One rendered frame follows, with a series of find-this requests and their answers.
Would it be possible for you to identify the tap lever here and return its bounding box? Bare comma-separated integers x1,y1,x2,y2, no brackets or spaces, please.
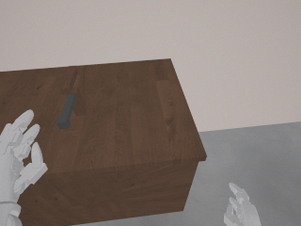
56,94,76,129

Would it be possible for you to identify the robot left hand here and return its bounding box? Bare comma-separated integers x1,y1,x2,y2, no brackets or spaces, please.
0,109,48,203

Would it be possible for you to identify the counter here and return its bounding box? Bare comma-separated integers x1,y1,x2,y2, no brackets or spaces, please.
0,58,207,226

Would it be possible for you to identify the left robot forearm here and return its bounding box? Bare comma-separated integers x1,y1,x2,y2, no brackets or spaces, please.
0,201,23,226

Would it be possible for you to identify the robot right hand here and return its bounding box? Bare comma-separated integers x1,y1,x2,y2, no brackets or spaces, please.
224,182,261,226

